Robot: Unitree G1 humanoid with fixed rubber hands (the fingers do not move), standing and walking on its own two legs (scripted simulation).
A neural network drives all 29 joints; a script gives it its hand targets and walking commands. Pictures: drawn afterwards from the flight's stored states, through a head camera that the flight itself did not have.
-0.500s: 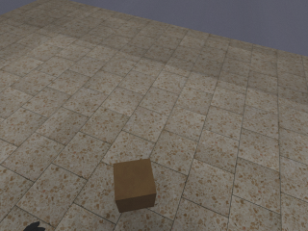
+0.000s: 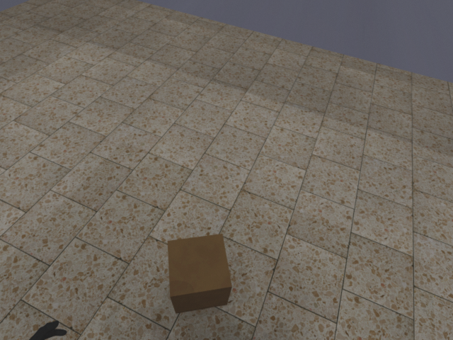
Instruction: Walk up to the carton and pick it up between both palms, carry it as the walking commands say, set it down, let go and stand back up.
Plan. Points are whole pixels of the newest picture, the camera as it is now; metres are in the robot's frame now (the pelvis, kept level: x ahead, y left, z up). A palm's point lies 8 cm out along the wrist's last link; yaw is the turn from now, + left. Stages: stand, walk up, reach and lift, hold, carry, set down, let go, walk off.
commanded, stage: walk up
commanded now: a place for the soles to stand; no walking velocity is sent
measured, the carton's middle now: (198, 274) +0.44 +0.07 -0.62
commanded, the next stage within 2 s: none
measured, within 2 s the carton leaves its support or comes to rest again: neither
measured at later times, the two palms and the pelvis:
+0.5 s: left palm out of the picture +0.10 +0.33 -0.09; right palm out of the picture +0.07 -0.35 -0.06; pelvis +0.00 -0.01 +0.00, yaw +4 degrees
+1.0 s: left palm out of the picture +0.08 +0.30 -0.09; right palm out of the picture +0.11 -0.37 -0.07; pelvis +0.03 -0.04 +0.00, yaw +8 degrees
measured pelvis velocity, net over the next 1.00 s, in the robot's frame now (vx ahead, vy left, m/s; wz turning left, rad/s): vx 0.03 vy -0.04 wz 0.14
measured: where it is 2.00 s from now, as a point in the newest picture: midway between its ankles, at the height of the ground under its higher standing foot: outside the picture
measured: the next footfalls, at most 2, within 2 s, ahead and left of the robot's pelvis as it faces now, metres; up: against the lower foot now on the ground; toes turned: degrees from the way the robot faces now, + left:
right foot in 0.64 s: +0.10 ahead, -0.17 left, +0.00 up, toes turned +11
